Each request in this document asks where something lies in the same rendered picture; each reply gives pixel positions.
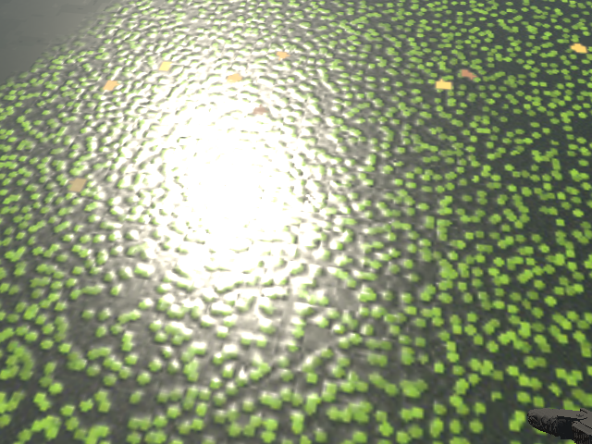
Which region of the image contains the robot right hand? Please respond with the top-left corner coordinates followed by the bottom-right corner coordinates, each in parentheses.
top-left (527, 408), bottom-right (592, 444)

